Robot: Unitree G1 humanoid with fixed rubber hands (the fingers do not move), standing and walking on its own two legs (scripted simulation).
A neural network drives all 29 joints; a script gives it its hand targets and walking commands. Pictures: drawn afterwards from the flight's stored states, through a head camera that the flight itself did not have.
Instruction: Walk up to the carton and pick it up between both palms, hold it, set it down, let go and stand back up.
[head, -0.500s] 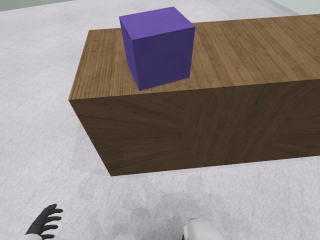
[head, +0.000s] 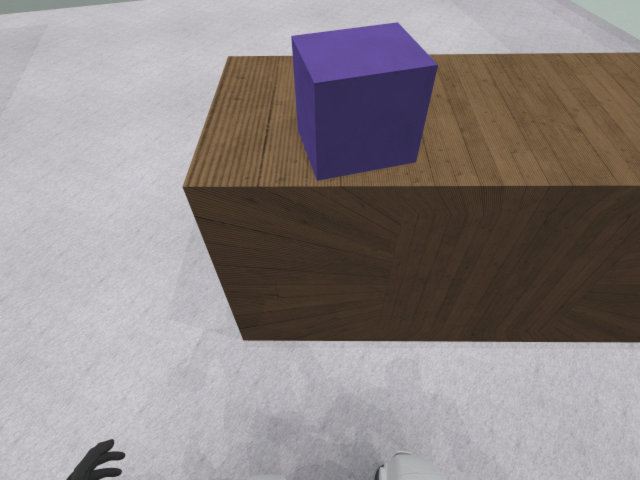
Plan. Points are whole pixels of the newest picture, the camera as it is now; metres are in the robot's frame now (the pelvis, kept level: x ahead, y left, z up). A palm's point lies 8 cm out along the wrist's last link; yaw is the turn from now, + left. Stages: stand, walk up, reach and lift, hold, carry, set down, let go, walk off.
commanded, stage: walk up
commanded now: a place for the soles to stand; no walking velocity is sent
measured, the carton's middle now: (356, 102) +0.75 -0.05 +0.06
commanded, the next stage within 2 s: none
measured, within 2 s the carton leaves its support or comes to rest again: neither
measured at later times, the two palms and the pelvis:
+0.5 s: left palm out of the picture +0.12 +0.34 -0.10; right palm out of the picture +0.05 -0.28 -0.06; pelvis +0.04 +0.04 +0.02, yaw +0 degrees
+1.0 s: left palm (108, 442) +0.18 +0.31 -0.10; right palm out of the picture +0.05 -0.32 -0.09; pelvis +0.05 +0.01 +0.01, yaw -1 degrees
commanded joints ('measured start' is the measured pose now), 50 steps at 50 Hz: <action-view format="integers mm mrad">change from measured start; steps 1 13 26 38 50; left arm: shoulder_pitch -41 -31 59 -105 -145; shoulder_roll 124 132 93 165 132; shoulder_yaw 5 -6 -2 6 8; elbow -69 -37 -10 -14 -27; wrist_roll -22 -9 -10 -8 -27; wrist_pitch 3 -29 -20 -12 22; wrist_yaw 19 7 4 11 -7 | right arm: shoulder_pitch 15 57 -169 -19 -156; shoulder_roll -248 -192 -156 -126 -203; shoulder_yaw -51 -71 -27 -22 -37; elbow -57 -75 -147 10 5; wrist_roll -35 -10 19 8 -10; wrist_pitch -38 -83 -75 -31 -66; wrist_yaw -24 -52 -56 -27 -43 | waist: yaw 0 -80 38 -14 18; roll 217 183 117 -189 55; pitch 30 -126 6 -80 -18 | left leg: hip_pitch -16 538 52 87 -4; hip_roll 256 212 194 18 221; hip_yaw -541 -234 -83 2 -219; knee -585 -366 -299 -199 -519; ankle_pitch -367 591 734 53 65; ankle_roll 103 105 77 13 82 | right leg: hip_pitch -184 -236 232 164 76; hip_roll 98 122 72 -99 84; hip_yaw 14 114 32 330 170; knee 200 145 -102 -396 -73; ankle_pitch -349 -196 55 -354 -157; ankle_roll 8 16 -34 -81 -25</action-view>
